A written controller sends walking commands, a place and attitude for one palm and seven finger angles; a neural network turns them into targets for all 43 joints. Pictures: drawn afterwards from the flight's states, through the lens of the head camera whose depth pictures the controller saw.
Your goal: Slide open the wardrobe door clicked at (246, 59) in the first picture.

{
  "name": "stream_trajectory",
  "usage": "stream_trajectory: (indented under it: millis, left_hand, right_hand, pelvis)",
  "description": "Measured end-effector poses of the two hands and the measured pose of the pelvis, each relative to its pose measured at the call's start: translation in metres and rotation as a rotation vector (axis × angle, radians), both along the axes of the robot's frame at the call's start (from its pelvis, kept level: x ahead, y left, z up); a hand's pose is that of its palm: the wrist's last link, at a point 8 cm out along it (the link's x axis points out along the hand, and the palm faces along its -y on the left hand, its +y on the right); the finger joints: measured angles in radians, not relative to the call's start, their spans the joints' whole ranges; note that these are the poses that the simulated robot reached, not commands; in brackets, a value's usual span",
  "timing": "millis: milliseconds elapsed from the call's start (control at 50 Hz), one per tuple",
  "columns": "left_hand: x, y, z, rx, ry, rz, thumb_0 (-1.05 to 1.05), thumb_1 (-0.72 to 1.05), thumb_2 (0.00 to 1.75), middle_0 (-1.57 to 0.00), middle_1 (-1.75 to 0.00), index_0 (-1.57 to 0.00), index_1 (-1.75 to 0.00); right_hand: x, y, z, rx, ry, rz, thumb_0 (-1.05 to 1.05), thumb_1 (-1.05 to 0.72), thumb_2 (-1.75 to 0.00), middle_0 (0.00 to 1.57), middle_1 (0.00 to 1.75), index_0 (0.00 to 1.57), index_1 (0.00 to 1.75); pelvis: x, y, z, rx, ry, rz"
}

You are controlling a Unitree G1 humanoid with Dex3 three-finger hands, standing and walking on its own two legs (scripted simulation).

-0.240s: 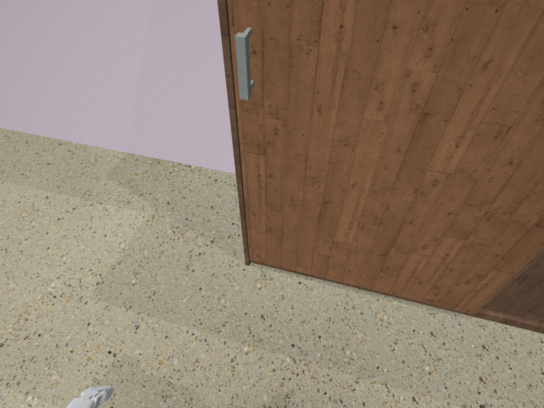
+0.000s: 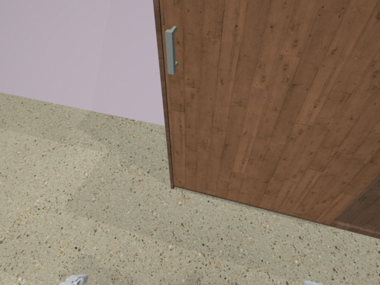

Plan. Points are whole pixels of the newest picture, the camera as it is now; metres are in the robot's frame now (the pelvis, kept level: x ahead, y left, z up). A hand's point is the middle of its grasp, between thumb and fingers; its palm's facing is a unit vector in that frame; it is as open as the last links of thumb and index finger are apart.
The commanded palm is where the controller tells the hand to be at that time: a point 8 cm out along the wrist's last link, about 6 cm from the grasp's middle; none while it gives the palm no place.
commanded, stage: stand and wait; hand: left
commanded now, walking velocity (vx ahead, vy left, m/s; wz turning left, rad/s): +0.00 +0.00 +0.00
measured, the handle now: (172, 50) +0.78 +0.11 +0.14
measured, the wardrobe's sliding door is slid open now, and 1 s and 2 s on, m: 0.00 0.00 0.00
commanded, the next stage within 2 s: look at it before walking up in 0.58 s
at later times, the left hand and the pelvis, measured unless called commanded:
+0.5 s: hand out of the picture +0.04 +0.24 -0.15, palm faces -0.02 -0.94 -0.34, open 7.4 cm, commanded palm none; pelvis -0.02 -0.01 +0.00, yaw +0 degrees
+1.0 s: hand out of the picture +0.06 +0.24 -0.15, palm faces -0.02 -0.94 -0.34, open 7.4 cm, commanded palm none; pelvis -0.02 -0.01 +0.01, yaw +0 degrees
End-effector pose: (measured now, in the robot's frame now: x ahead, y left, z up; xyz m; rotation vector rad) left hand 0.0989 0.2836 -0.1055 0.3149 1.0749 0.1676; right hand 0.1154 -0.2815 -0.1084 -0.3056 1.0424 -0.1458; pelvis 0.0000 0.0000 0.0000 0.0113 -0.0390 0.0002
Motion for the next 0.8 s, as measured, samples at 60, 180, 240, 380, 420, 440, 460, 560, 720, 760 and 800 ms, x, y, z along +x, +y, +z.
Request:
stream_trajectory:
  millis: [60,180,240,380,420,440,460,560,720,760,800]
  left_hand:
    - [-0.011,-0.002,-0.002,-0.003,0.023,0.008,0.01,0.9,0.9,-0.21,-0.3,-0.21,-0.3]
    - [-0.034,-0.001,-0.006,0.0,0.076,0.03,0.01,0.9,0.9,-0.21,-0.3,-0.21,-0.3]
    - [-0.045,0.0,-0.006,0.005,0.101,0.039,0.01,0.9,0.9,-0.21,-0.3,-0.21,-0.3]
    - [-0.06,0.003,-0.007,0.013,0.138,0.051,0.01,0.9,0.9,-0.21,-0.3,-0.21,-0.3]
    - [-0.062,0.003,-0.007,0.015,0.142,0.052,0.01,0.9,0.9,-0.2,-0.3,-0.21,-0.3]
    - [-0.062,0.003,-0.006,0.015,0.142,0.053,0.01,0.9,0.9,-0.2,-0.3,-0.21,-0.3]
    - [-0.063,0.003,-0.006,0.015,0.142,0.052,0.01,0.9,0.9,-0.2,-0.3,-0.21,-0.3]
    - [-0.06,0.002,-0.006,0.013,0.132,0.049,0.01,0.9,0.9,-0.2,-0.3,-0.21,-0.3]
    - [-0.052,0.0,-0.006,0.006,0.113,0.042,0.01,0.9,0.9,-0.2,-0.3,-0.21,-0.3]
    - [-0.05,0.0,-0.006,0.005,0.11,0.041,0.01,0.9,0.9,-0.2,-0.3,-0.21,-0.3]
    - [-0.049,0.0,-0.006,0.004,0.109,0.041,0.01,0.9,0.9,-0.2,-0.3,-0.21,-0.3]
  right_hand:
    - [-0.009,-0.003,-0.001,-0.002,0.022,-0.007,0.0,-0.9,-0.9,0.2,0.3,0.21,0.3]
    - [-0.036,-0.012,-0.006,-0.012,0.088,-0.027,0.0,-0.9,-0.9,0.2,0.3,0.21,0.3]
    - [-0.05,-0.016,-0.008,-0.016,0.123,-0.038,0.0,-0.9,-0.9,0.2,0.3,0.21,0.3]
    - [-0.076,-0.02,-0.012,-0.017,0.185,-0.059,0.0,-0.9,-0.9,0.2,0.3,0.21,0.3]
    - [-0.081,-0.021,-0.013,-0.015,0.194,-0.063,0.0,-0.9,-0.9,0.2,0.3,0.21,0.3]
    - [-0.083,-0.02,-0.013,-0.015,0.198,-0.064,0.0,-0.9,-0.9,0.2,0.3,0.21,0.3]
    - [-0.084,-0.02,-0.013,-0.014,0.2,-0.065,0.0,-0.9,-0.9,0.2,0.3,0.21,0.3]
    - [-0.087,-0.019,-0.013,-0.01,0.201,-0.069,0.0,-0.9,-0.9,0.2,0.3,0.21,0.3]
    - [-0.081,-0.017,-0.012,-0.009,0.187,-0.063,0.0,-0.9,-0.9,0.2,0.3,0.21,0.3]
    - [-0.079,-0.017,-0.011,-0.009,0.183,-0.061,0.0,-0.9,-0.9,0.2,0.3,0.21,0.3]
    - [-0.076,-0.016,-0.011,-0.01,0.18,-0.059,0.0,-0.9,-0.9,0.2,0.3,0.21,0.3]
  pelvis:
    - [-0.004,-0.002,0.001,-0.001,-0.002,0.0]
    - [-0.011,-0.006,0.002,-0.003,-0.004,0.002]
    - [-0.014,-0.007,0.003,-0.003,-0.005,0.004]
    - [-0.019,-0.008,0.004,-0.004,-0.004,0.004]
    - [-0.02,-0.008,0.004,-0.005,-0.004,0.004]
    - [-0.021,-0.008,0.004,-0.005,-0.004,0.004]
    - [-0.021,-0.008,0.004,-0.005,-0.004,0.003]
    - [-0.022,-0.008,0.004,-0.005,-0.004,0.003]
    - [-0.022,-0.008,0.005,-0.005,0.0,0.005]
    - [-0.021,-0.008,0.005,-0.005,0.001,0.005]
    - [-0.021,-0.007,0.005,-0.005,0.002,0.006]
